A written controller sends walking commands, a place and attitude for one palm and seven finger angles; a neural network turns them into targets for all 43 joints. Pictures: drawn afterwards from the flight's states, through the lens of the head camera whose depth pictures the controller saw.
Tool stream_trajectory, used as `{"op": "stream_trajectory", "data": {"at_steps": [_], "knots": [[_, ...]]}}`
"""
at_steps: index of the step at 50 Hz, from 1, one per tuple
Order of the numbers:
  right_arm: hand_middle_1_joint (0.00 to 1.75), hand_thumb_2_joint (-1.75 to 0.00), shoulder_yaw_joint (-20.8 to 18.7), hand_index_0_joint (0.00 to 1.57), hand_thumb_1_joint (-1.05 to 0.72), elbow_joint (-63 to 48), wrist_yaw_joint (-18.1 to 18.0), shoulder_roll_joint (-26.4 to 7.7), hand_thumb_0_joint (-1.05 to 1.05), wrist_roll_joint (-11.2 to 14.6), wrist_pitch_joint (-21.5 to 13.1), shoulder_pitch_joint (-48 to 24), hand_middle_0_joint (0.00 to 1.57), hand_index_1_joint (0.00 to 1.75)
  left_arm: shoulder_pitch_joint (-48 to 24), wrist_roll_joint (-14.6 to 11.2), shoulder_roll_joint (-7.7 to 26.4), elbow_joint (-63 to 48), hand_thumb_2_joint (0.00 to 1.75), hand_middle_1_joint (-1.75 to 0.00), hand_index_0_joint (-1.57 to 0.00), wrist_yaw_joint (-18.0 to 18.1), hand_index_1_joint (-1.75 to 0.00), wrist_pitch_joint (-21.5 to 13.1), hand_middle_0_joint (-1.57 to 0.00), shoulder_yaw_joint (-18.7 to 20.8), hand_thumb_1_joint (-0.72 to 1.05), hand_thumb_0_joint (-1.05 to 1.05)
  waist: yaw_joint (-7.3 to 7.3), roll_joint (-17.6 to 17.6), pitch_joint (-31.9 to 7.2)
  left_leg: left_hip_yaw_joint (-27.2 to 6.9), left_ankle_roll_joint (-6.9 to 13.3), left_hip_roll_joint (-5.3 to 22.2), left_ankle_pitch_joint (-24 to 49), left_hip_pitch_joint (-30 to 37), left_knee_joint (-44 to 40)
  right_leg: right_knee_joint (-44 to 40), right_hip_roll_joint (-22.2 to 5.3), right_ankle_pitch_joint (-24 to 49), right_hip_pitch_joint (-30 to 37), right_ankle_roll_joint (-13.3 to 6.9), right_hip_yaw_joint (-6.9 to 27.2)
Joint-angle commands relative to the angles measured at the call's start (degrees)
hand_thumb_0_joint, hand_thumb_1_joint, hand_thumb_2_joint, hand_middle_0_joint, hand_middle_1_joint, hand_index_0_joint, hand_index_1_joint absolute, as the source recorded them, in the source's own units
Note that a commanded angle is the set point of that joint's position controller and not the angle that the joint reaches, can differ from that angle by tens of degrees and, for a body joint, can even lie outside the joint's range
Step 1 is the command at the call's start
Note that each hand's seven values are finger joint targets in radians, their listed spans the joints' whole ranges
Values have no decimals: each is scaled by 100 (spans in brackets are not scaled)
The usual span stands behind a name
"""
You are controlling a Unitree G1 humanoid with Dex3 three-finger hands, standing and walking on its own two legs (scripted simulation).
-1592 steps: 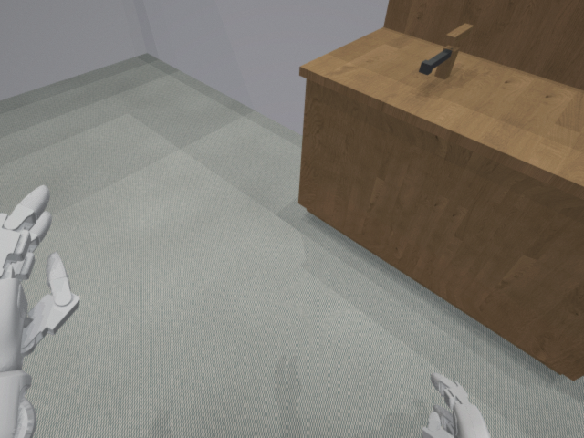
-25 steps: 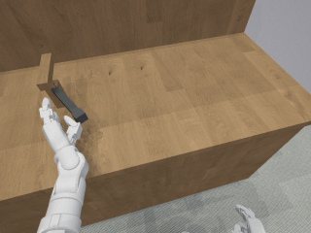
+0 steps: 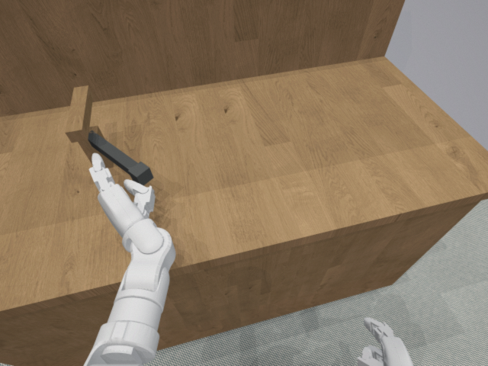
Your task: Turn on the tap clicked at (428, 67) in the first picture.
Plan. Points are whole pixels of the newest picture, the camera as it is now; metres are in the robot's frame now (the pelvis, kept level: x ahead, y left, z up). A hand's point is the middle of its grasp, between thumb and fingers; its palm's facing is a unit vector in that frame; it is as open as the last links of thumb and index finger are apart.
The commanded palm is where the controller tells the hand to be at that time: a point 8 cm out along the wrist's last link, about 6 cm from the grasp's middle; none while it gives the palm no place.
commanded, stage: push the lever round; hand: left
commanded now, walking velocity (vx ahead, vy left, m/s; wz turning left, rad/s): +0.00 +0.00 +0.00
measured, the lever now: (141, 174) +0.41 +0.21 +0.08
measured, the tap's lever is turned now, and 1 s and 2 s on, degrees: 37 71 79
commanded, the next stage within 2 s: lift the hand up off the lever in 1.22 s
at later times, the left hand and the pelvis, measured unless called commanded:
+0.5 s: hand (168, 175) +0.42 +0.16 +0.07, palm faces +0.77 -0.63 -0.10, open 7.7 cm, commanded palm +0.37 +0.18 +0.07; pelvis -0.01 -0.01 -0.01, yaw +0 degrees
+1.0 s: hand (184, 156) +0.47 +0.14 +0.07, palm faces +0.81 -0.57 -0.15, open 8.1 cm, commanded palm +0.41 +0.17 +0.07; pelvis +0.00 -0.02 -0.01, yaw +0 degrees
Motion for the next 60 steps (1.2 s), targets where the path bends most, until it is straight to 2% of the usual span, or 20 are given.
{"op": "stream_trajectory", "data": {"at_steps": [1,12,13,16,18,19,22,23,25,28,29,33,34,37,38,39,41,43,52,60], "knots": [[30,-90,-238,20,-90,-730,-35,-613,0,-36,-159,-442,20,30,-2184,315,464,-1151,90,-15,-15,203,-15,-280,-15,-123,90,0,-138,-303,-1895,9,-142,221,1389,-85,-416,-535,-437,968,1760,326,599],[30,-90,-223,20,-90,-581,-15,-579,0,-87,-106,-422,20,30,-3195,425,512,-329,90,-15,-15,619,-15,-191,-15,112,90,0,-264,-376,-1897,54,-59,199,836,-486,-320,-683,-494,403,1639,385,742],[30,-90,-247,20,-90,-539,-28,-612,0,-104,-97,-393,20,30,-3093,444,744,-217,90,-15,-15,674,-15,-179,-15,402,90,0,-210,-427,-1928,34,-49,199,829,-547,-308,-686,-477,395,1668,378,753],[30,-90,-237,20,-90,-568,11,-588,0,-101,-89,-339,20,30,-3377,453,646,-53,90,-15,-15,718,-15,-168,-15,307,90,0,-310,-572,-1954,71,-33,193,706,-702,-287,-733,-532,326,1721,430,831],[30,-90,-265,20,-90,-501,12,-617,0,-112,-88,-325,20,30,-3479,527,848,30,90,-15,-15,805,-15,-181,-15,533,90,0,-238,-257,-1948,59,-39,198,634,-721,-295,-745,-503,146,1623,385,835],[30,-90,-240,20,-90,-513,41,-586,0,-124,-102,-281,20,30,-3705,543,565,38,90,-15,-15,810,-15,-189,-15,246,90,0,-378,-275,-1979,83,-28,192,713,-644,-279,-684,-494,266,1560,401,787],[30,-90,-279,20,-90,-476,81,-612,0,-153,-147,-168,20,30,-3826,534,639,279,90,-15,-15,907,-15,-206,-15,417,90,0,-372,-532,-2163,75,-29,194,734,-781,-200,-672,-518,409,1654,437,801],[30,-90,-294,20,-90,-425,74,-647,0,-147,-137,-178,20,30,-3787,559,843,393,90,-15,-15,943,-15,-183,-15,635,90,0,-308,-321,-2106,68,-39,196,673,-829,-225,-686,-500,281,1604,406,822],[30,-90,-278,20,-90,-399,114,-621,0,-169,-178,-124,20,30,-4160,582,552,542,90,-15,-15,977,-15,-180,-15,381,90,0,-458,-424,-2044,91,-15,201,657,-796,-191,-677,-494,248,1433,428,759],[30,-90,-316,20,-90,-314,139,-671,0,-199,-203,-17,20,30,-4220,639,908,752,90,-15,-15,1102,-15,-174,-15,801,90,0,-371,-352,-2206,83,-23,189,624,-929,-171,-655,-478,213,1495,417,784],[30,-90,-297,20,-90,-332,164,-638,0,-202,-207,35,20,30,-4364,656,638,843,90,-15,-15,1095,-15,-153,-15,544,90,0,-500,-463,-2181,101,-13,194,653,-899,-180,-618,-478,261,1447,440,743],[30,-90,-335,20,-90,-210,208,-693,0,-248,-266,153,20,30,-4673,734,901,1158,90,-15,-15,1245,-15,-142,-15,893,90,0,-484,-412,-2286,91,-11,196,664,-1010,-113,-592,-466,331,1386,435,736],[30,-90,-315,20,-90,-229,237,-653,0,-255,-277,189,20,30,-4773,756,711,1262,90,-15,-15,1260,-15,-120,-15,721,90,0,-570,-386,-2266,125,-5,193,675,-996,-119,-575,-469,355,1341,455,722],[30,-90,-336,20,-90,-206,281,-658,0,-284,-318,288,20,30,-4931,781,838,1339,90,-15,-15,1362,-15,-114,-15,919,90,0,-573,-505,-2522,134,-9,193,809,-1074,-37,-545,-524,832,1545,512,780],[30,-90,-359,20,-90,-166,286,-689,0,-296,-321,331,20,30,-4816,807,1038,1377,90,-15,-15,1398,-15,-92,-15,1170,90,0,-488,-404,-2583,121,-17,193,874,-1122,-38,-496,-513,976,1594,490,769],[30,-90,-345,20,-90,-187,312,-668,0,-295,-318,397,20,30,-4843,820,912,1419,90,-15,-15,1401,-15,-66,-15,1052,90,0,-558,-486,-2633,138,-20,197,947,-1103,-63,-444,-517,1106,1646,507,736],[30,-90,-335,20,-90,-180,327,-677,0,-304,-333,421,20,30,-4905,845,960,1587,90,-15,-15,1409,-15,-24,-15,1101,90,0,-605,-682,-2478,158,-6,201,788,-1253,-51,-534,-561,1021,1631,557,794],[30,-90,-370,20,-90,-162,320,-713,0,-297,-332,458,20,30,-4988,891,1244,1524,90,-15,-15,1440,-15,-40,-15,1359,90,0,-541,-532,-2543,147,-5,201,758,-1335,-43,-538,-580,1072,1712,545,875],[30,-90,-370,20,-90,-127,373,-694,0,-306,-409,611,20,30,-5398,958,1192,1849,90,-15,-15,1471,-15,-111,-15,1232,90,0,-719,-494,-2455,182,28,200,481,-1423,-3,-625,-572,567,1469,582,892],[30,-90,-405,20,-90,-97,407,-732,0,-323,-422,798,20,30,-5697,1010,1338,1888,90,-15,-15,1518,-15,-215,-15,1349,90,0,-759,-346,-2843,198,28,186,747,-1409,75,-404,-551,1186,1577,579,849]]}}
